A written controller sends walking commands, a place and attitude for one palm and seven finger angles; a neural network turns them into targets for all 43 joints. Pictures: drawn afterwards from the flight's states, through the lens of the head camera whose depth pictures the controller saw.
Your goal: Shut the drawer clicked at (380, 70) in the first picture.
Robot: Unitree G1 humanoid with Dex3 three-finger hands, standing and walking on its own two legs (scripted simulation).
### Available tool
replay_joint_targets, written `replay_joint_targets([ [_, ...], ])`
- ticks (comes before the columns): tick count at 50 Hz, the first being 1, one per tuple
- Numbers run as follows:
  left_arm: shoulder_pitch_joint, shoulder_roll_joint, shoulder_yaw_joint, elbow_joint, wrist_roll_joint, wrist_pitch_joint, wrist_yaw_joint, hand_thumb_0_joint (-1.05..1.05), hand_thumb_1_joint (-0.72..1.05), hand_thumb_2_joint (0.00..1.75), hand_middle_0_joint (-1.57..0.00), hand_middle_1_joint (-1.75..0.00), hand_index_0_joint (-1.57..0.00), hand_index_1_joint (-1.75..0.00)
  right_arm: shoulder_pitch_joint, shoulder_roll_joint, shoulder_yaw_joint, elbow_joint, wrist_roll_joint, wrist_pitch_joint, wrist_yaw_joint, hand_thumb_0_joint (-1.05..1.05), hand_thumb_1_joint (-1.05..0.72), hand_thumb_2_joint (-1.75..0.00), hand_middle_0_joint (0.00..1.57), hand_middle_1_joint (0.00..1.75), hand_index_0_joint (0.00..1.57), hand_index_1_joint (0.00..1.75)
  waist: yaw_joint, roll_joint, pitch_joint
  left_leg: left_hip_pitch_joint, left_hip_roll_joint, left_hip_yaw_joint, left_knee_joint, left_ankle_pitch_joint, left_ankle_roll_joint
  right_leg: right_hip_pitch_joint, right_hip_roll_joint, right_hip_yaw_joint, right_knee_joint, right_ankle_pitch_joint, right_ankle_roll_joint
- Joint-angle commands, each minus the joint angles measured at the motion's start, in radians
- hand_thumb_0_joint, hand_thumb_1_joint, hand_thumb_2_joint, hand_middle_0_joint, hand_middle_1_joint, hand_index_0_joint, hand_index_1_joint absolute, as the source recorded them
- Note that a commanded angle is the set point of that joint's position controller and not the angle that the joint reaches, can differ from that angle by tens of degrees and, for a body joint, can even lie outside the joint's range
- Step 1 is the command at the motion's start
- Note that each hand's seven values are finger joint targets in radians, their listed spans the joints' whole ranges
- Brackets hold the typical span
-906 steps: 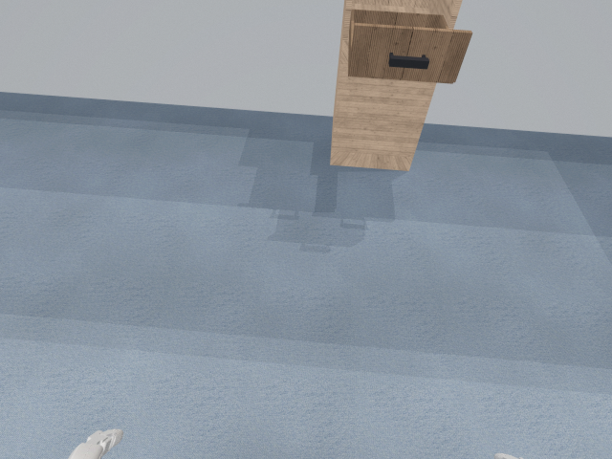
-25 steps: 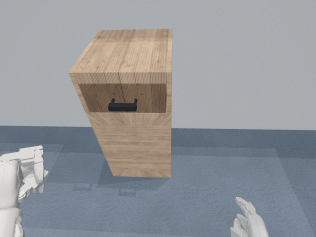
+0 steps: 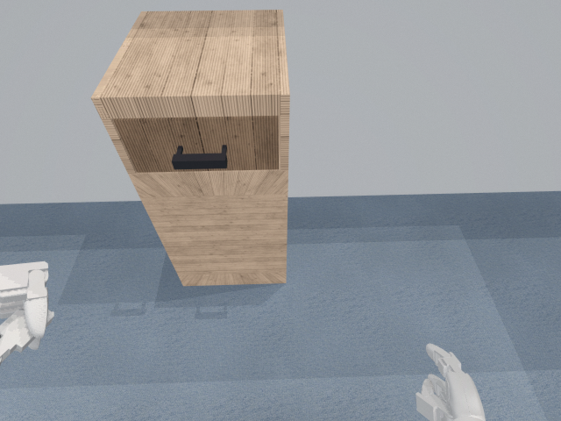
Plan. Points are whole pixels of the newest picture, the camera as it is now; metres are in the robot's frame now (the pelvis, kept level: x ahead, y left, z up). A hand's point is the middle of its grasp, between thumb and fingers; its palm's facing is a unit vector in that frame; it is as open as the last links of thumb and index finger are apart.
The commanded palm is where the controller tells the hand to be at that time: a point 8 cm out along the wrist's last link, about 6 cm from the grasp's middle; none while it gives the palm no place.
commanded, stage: step back with the hand held close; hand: left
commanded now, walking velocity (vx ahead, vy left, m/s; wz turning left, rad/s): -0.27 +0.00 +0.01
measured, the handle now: (201, 155) +0.66 +0.23 -0.06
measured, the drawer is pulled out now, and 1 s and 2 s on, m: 0.00 0.00 0.00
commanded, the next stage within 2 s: stop stepping back and stand still in 0.72 s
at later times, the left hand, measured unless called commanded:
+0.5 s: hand out of the picture +0.11 +0.24 +0.16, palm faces +0.40 -0.76 -0.51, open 3.2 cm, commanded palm +0.03 +0.28 +0.17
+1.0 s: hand out of the picture -0.01 +0.23 +0.17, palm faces +0.42 -0.79 -0.44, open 3.2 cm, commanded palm -0.06 +0.26 +0.17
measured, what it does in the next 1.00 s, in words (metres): walks backwards: left foot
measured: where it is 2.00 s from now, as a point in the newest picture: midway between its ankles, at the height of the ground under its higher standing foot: outside the picture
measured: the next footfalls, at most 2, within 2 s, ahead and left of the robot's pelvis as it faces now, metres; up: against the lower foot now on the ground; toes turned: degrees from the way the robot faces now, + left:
left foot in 0.74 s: -0.03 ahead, +0.10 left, +0.00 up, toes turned +3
right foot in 1.02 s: -0.23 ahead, -0.15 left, +0.00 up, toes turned +0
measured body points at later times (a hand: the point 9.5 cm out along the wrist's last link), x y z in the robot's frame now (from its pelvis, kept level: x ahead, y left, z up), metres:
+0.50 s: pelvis -0.09 -0.01 -0.01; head -0.08 +0.00 +0.43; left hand +0.08 +0.28 +0.19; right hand +0.07 -0.25 -0.09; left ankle +0.01 +0.11 -0.74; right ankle -0.01 -0.14 -0.74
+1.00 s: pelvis -0.18 -0.02 -0.01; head -0.17 +0.00 +0.44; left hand -0.03 +0.27 +0.19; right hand +0.00 -0.22 -0.08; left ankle -0.07 +0.10 -0.74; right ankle -0.26 -0.15 -0.73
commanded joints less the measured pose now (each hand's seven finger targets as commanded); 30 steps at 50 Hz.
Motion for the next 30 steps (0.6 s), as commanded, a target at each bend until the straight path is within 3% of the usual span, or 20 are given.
replay_joint_targets([
  [1,-0.009,0.110,0.108,-0.177,0.000,-0.066,0.025,0.00,0.90,0.90,-1.40,-1.60,-1.40,-1.60,-0.090,-0.124,-0.042,-0.164,-0.004,-0.066,-0.016,0.00,-0.90,-0.90,0.20,0.30,0.20,0.30,0.002,0.081,-0.165,-0.164,0.078,-0.048,-0.120,0.216,0.034,0.239,0.056,-0.014,0.104,0.251,-0.019],
  [4,-0.031,0.101,0.105,-0.150,0.008,-0.069,0.027,0.00,0.90,0.90,-1.40,-1.60,-1.40,-1.60,-0.092,-0.128,-0.041,-0.163,-0.005,-0.074,-0.017,0.00,-0.90,-0.90,0.20,0.30,0.20,0.30,0.002,0.072,-0.116,-0.300,0.083,-0.054,-0.140,-0.017,0.052,0.264,0.051,0.016,0.111,0.175,-0.022],
  [7,-0.061,0.097,0.095,-0.147,0.020,-0.081,0.031,0.00,0.90,0.90,-1.40,-1.60,-1.40,-1.60,-0.082,-0.124,-0.038,-0.163,-0.001,-0.086,-0.014,0.00,-0.90,-0.90,0.20,0.30,0.20,0.30,-0.003,0.019,-0.072,-0.371,0.069,-0.050,-0.120,-0.246,0.060,0.219,0.034,0.057,0.058,0.019,-0.027],
  [11,-0.101,0.115,0.090,-0.194,0.028,-0.102,0.042,0.00,0.90,0.90,-1.40,-1.60,-1.40,-1.60,-0.056,-0.123,-0.038,-0.155,-0.008,-0.097,-0.013,0.00,-0.90,-0.90,0.20,0.30,0.20,0.30,-0.012,-0.053,-0.075,-0.251,0.023,-0.032,0.003,-0.271,0.041,0.025,-0.012,0.118,-0.104,-0.265,-0.052],
  [13,-0.110,0.124,0.088,-0.209,0.026,-0.112,0.053,0.00,0.90,0.90,-1.40,-1.60,-1.40,-1.60,-0.043,-0.121,-0.035,-0.145,-0.011,-0.103,-0.016,0.00,-0.90,-0.90,0.20,0.30,0.20,0.30,-0.018,-0.058,-0.082,-0.152,0.010,-0.026,0.062,-0.237,0.024,-0.100,-0.034,0.117,-0.154,-0.363,-0.065],
  [14,-0.120,0.140,0.095,-0.230,0.025,-0.116,0.056,0.00,0.90,0.90,-1.40,-1.60,-1.40,-1.60,-0.043,-0.125,-0.035,-0.142,-0.015,-0.105,-0.020,0.00,-0.90,-0.90,0.20,0.30,0.20,0.30,-0.022,-0.028,-0.085,-0.119,0.012,-0.035,0.049,-0.235,0.020,-0.137,-0.026,0.102,-0.154,-0.381,-0.064],
  [17,-0.088,0.133,0.105,-0.220,0.022,-0.126,0.069,0.00,0.90,0.90,-1.40,-1.60,-1.40,-1.60,-0.043,-0.124,-0.032,-0.140,-0.013,-0.113,-0.027,0.00,-0.90,-0.90,0.20,0.30,0.20,0.30,-0.022,0.044,-0.100,-0.198,0.052,-0.090,-0.066,-0.262,0.036,-0.045,0.031,0.048,-0.055,-0.307,-0.040],
  [21,-0.042,0.124,0.127,-0.181,0.035,-0.138,0.064,0.00,0.90,0.90,-1.40,-1.60,-1.40,-1.60,-0.071,-0.135,-0.039,-0.156,-0.001,-0.125,-0.026,0.00,-0.90,-0.90,0.20,0.30,0.20,0.30,-0.006,0.166,-0.120,-0.510,0.154,-0.185,-0.254,-0.369,0.091,0.287,0.122,0.008,0.236,-0.039,-0.014],
  [24,-0.020,0.142,0.162,-0.153,0.053,-0.154,0.055,0.00,0.90,0.90,-1.40,-1.60,-1.40,-1.60,-0.082,-0.133,-0.049,-0.167,0.001,-0.139,-0.018,0.00,-0.90,-0.90,0.20,0.30,0.20,0.30,0.000,0.164,-0.116,-0.644,0.161,-0.176,-0.213,-0.417,0.118,0.392,0.127,0.047,0.291,0.075,-0.016],
  [26,-0.038,0.145,0.162,-0.167,0.065,-0.171,0.047,0.00,0.90,0.90,-1.40,-1.60,-1.40,-1.60,-0.083,-0.138,-0.055,-0.163,-0.005,-0.152,-0.013,0.00,-0.90,-0.90,0.20,0.30,0.20,0.30,-0.003,0.109,-0.058,-0.693,0.131,-0.158,-0.128,-0.487,0.118,0.340,0.101,0.123,0.220,0.001,-0.030],
  [27,-0.014,0.139,0.151,-0.165,0.054,-0.177,0.041,0.00,0.90,0.90,-1.40,-1.60,-1.40,-1.60,-0.059,-0.127,-0.055,-0.149,-0.006,-0.154,-0.006,0.00,-0.90,-0.90,0.20,0.30,0.20,0.30,-0.013,0.050,-0.043,-0.555,0.085,-0.121,-0.036,-0.380,0.089,0.190,0.055,0.189,0.108,0.014,-0.061],
  [30,-0.049,0.176,0.149,-0.253,0.019,-0.170,0.049,0.00,0.90,0.90,-1.40,-1.60,-1.40,-1.60,-0.032,-0.100,-0.059,-0.107,-0.010,-0.146,0.010,0.00,-0.90,-0.90,0.20,0.30,0.20,0.30,-0.017,-0.171,-0.160,-0.141,-0.028,-0.012,0.302,-0.172,-0.004,-0.173,-0.138,0.326,-0.153,-0.196,-0.155],
])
